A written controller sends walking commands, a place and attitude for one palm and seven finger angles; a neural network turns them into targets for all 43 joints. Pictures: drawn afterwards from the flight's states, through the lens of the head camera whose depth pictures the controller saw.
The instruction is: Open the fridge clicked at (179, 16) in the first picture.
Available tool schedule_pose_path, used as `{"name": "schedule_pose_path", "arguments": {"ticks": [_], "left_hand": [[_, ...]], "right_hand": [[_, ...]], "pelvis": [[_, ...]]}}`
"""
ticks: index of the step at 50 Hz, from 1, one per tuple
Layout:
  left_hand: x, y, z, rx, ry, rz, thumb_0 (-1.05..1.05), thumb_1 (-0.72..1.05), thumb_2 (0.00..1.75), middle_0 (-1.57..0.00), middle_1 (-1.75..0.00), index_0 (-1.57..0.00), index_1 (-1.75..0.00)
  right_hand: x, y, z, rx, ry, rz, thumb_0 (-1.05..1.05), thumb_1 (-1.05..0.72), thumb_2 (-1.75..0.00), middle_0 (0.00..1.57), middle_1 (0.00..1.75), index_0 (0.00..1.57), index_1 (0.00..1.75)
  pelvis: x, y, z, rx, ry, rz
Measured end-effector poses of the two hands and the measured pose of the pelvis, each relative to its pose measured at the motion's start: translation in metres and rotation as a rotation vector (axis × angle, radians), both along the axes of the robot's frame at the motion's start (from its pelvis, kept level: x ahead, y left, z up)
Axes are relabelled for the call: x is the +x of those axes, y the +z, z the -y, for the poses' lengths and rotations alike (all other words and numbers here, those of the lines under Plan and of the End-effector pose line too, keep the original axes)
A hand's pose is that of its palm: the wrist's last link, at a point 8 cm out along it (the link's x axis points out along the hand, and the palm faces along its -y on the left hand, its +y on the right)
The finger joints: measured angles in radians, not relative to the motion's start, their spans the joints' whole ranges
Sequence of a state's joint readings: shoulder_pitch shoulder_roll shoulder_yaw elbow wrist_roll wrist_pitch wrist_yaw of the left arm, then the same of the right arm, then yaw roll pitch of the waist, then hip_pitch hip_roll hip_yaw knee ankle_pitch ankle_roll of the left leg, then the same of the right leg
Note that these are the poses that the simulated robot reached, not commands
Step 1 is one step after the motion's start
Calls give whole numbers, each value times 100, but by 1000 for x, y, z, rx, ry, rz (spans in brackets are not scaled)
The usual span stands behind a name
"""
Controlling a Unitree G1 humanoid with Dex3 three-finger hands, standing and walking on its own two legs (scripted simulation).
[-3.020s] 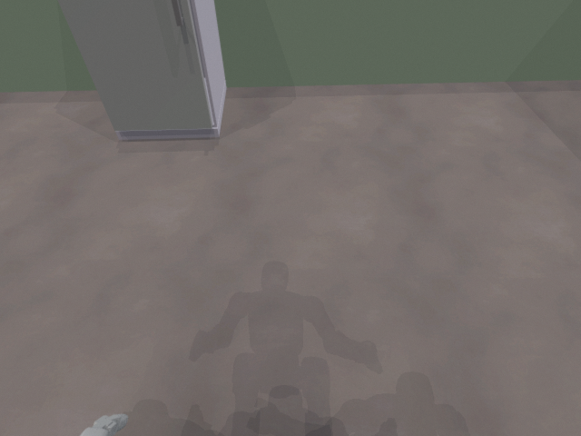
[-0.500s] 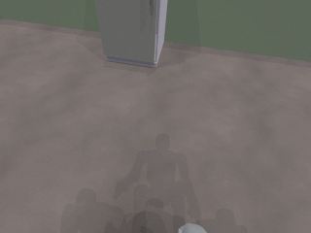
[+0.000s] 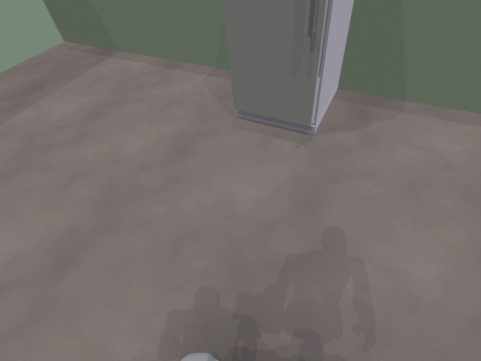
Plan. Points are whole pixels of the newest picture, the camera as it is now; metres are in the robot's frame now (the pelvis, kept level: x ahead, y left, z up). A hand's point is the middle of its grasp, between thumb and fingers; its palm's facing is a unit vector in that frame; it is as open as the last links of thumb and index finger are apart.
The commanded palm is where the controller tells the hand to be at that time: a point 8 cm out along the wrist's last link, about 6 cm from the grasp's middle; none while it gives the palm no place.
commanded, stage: walk to a spot facing it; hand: right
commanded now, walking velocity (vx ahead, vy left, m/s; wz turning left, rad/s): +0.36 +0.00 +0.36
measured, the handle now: out of the picture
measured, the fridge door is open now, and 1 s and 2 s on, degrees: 0 0 0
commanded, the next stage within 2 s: turn to face it in 1.90 s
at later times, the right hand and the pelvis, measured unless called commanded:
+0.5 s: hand (304, 273) +0.35 -0.12 -0.19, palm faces -0.21 +0.97 -0.11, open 7.4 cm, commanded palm none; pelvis +0.22 +0.01 -0.02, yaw +10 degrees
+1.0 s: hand (328, 240) +0.44 -0.19 -0.19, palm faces -0.19 +0.97 -0.14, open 7.4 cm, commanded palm none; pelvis +0.46 -0.01 -0.01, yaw +16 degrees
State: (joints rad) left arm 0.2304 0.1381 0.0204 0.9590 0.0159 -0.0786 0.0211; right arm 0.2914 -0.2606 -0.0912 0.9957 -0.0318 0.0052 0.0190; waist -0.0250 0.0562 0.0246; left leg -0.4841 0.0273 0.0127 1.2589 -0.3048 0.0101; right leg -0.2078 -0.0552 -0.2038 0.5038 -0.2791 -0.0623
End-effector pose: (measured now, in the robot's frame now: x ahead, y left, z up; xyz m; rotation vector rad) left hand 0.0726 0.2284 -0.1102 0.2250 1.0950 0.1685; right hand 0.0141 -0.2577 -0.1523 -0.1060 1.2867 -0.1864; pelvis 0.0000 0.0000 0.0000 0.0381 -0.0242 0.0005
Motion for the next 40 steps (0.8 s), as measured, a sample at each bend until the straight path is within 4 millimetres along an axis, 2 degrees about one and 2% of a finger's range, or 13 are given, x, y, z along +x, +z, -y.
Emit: {"name": "schedule_pose_path", "arguments": {"ticks": [2,5,8,12,17,21,23,25,27,32,36,40], "left_hand": [[-20,0,-3,21,62,-67,0,93,90,-20,-30,-21,-30],[-50,-2,0,31,141,-174,0,93,90,-20,-30,-20,-30],[-75,-5,11,19,212,-277,0,93,90,-19,-30,-20,-30],[-98,-8,35,-26,291,-402,0,92,90,-19,-30,-20,-30],[-105,-11,70,-110,376,-535,1,91,90,-19,-30,-20,-30],[-89,-17,86,-182,433,-620,1,91,90,-20,-30,-20,-30],[-70,-25,85,-213,444,-636,1,91,90,-20,-30,-20,-30],[-38,-32,75,-221,440,-603,1,91,90,-20,-30,-20,-30],[8,-37,59,-211,417,-524,1,91,90,-20,-30,-20,-30],[145,-40,13,-160,349,-246,1,91,90,-20,-30,-20,-30],[221,-34,-21,-96,314,-143,4,96,90,-20,-30,-20,-30],[294,-28,-33,-64,257,-85,3,95,90,-19,-30,-20,-30]], "right_hand": [[44,7,9,-6,35,65,0,-91,-90,20,30,19,30],[101,14,15,-7,85,121,0,-91,-90,19,30,19,30],[146,15,11,3,134,134,0,-91,-90,19,30,19,30],[197,11,-7,34,203,115,0,-91,-90,19,30,19,30],[262,0,-44,81,298,94,0,-91,-90,19,30,19,30],[314,-9,-76,98,348,119,0,-91,-90,20,30,19,30],[333,-14,-85,95,340,147,0,-91,-90,20,30,20,30],[341,-13,-87,87,311,148,0,-91,-90,20,30,20,30],[349,-5,-77,53,243,157,-2,-93,-89,20,30,20,30],[360,14,-47,-51,261,72,-4,-95,-90,20,30,20,30],[363,19,-35,-64,250,-19,-2,-94,-90,20,30,20,30],[367,11,-29,-41,217,-107,-1,-92,-90,20,30,20,30]], "pelvis": [[14,3,8,0,18,-3],[36,5,17,-5,44,-10],[59,4,23,-10,69,-14],[92,1,25,-11,99,-18],[138,-7,18,-9,132,-21],[181,-18,4,-10,165,-20],[203,-24,-6,-25,174,-14],[220,-23,-12,-21,182,0],[238,-17,-16,-17,184,6],[281,-4,-19,-26,210,-5],[319,-1,-14,-29,216,-13],[360,-4,-7,-24,223,-18]]}}
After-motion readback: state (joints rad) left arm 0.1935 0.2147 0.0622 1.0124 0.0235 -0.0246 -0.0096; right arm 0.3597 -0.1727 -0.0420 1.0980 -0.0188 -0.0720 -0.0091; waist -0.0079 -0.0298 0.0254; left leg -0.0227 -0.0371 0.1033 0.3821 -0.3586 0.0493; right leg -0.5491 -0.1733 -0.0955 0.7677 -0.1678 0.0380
